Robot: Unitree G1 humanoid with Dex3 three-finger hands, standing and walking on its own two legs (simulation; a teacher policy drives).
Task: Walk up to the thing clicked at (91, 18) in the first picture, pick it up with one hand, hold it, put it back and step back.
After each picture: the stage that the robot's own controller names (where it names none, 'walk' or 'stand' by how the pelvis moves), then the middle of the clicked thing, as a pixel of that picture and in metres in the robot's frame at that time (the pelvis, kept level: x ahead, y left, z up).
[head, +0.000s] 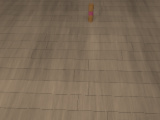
stand; (90, 13) +1.93 -0.15 -0.65
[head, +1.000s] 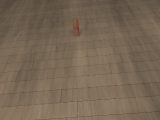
walk; (76, 27) +1.79 +0.17 -0.63
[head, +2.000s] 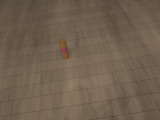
walk; (64, 49) +1.24 +0.30 -0.65
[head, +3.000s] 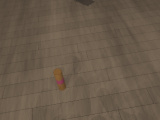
walk; (60, 80) +0.82 +0.26 -0.65
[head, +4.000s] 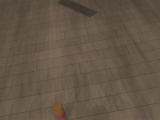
walk; (60, 113) +0.52 +0.25 -0.65
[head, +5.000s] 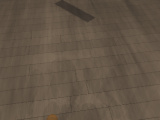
stand; out of the picture +0.44 +0.20 -0.65
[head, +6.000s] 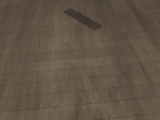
stand; out of the picture +0.41 +0.19 -0.66
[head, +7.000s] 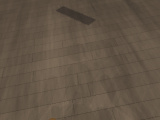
walk; out of the picture +0.44 +0.29 -0.64
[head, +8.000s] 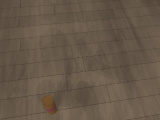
stand; (50, 105) +0.40 +0.21 -0.61
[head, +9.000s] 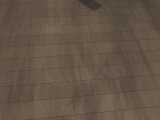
stand; out of the picture +0.29 +0.15 -0.64
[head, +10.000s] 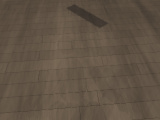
stand; out of the picture +0.35 +0.17 -0.63
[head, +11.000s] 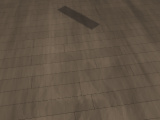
stand; out of the picture +0.30 +0.18 -0.66
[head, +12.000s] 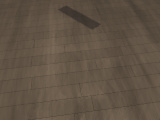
stand; out of the picture +0.29 +0.20 -0.66
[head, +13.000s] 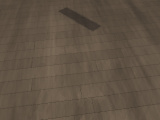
stand; out of the picture +0.28 +0.20 -0.66
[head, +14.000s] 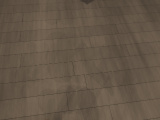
go down; out of the picture +0.31 +0.19 -0.61
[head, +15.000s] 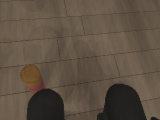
go down; (34, 82) +0.39 +0.19 -0.26
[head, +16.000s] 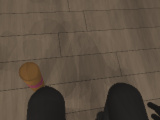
close in; (34, 79) +0.39 +0.19 -0.26
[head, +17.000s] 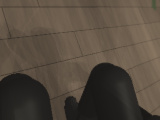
close in; out of the picture +0.38 +0.22 -0.16
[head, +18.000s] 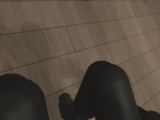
close; out of the picture +0.38 +0.23 -0.16
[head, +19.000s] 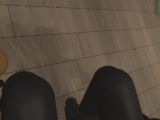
lift; out of the picture +0.34 +0.24 -0.13
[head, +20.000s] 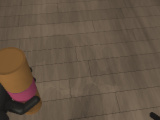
lift; (22, 87) +0.32 +0.18 +0.05
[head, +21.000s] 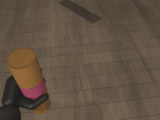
hold; (33, 85) +0.32 +0.16 +0.08
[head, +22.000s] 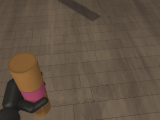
hold; (33, 89) +0.31 +0.17 +0.06
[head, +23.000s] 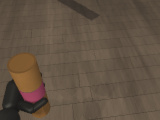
hold; (33, 89) +0.32 +0.17 +0.05
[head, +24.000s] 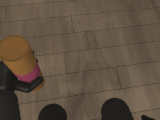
crouch; (26, 69) +0.38 +0.17 -0.02
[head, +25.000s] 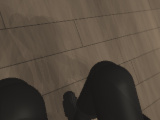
lower; out of the picture +0.39 +0.23 -0.16
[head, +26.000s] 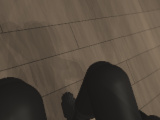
lower; out of the picture +0.39 +0.26 -0.15
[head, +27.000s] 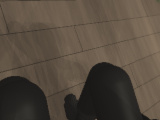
lower; out of the picture +0.39 +0.24 -0.14
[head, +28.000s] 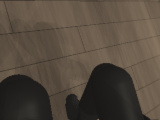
lower; out of the picture +0.38 +0.24 -0.14
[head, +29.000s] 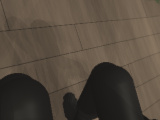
loosen; out of the picture +0.37 +0.25 -0.15
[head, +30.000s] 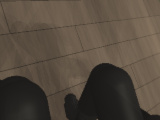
withdraw; out of the picture +0.39 +0.24 -0.17
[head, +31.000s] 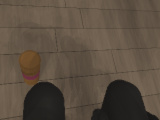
walk; (30, 70) +0.40 +0.20 -0.23
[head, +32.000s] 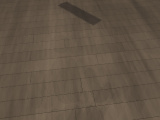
stand; out of the picture +0.32 +0.17 -0.58
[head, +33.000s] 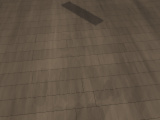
stand; out of the picture +0.32 +0.18 -0.60
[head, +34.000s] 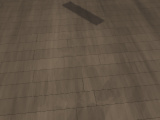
stand; out of the picture +0.33 +0.18 -0.60
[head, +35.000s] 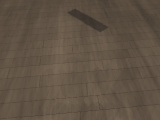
stand; out of the picture +0.34 +0.18 -0.65
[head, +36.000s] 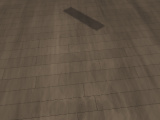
stand; out of the picture +0.31 +0.19 -0.66
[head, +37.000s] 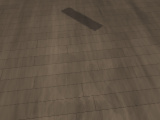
walk; out of the picture +0.31 +0.19 -0.66
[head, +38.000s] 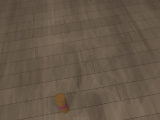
walk; (62, 103) +0.49 +0.20 -0.64
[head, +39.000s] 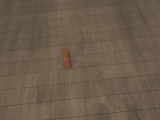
walk; (66, 59) +0.88 +0.17 -0.63
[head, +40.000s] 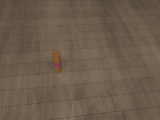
stand; (57, 63) +0.94 +0.17 -0.64
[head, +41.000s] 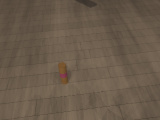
stand; (63, 73) +0.92 +0.19 -0.66
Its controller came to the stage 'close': yes
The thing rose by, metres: 0.70
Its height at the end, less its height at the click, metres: +0.00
